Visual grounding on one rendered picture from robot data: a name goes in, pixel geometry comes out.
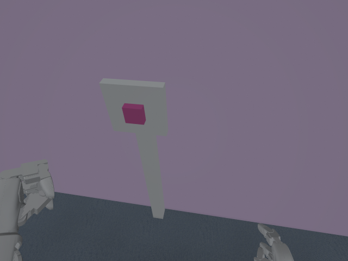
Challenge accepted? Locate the button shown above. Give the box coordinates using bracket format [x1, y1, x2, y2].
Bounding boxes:
[122, 103, 146, 125]

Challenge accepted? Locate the panel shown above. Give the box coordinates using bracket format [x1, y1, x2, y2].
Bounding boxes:
[99, 78, 168, 219]

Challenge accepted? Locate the robot left hand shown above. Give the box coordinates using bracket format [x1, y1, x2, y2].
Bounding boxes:
[0, 159, 54, 233]

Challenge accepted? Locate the robot right hand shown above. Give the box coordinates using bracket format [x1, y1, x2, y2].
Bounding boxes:
[254, 223, 294, 261]

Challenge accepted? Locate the robot left forearm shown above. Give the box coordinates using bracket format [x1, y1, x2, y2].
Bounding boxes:
[0, 232, 23, 261]

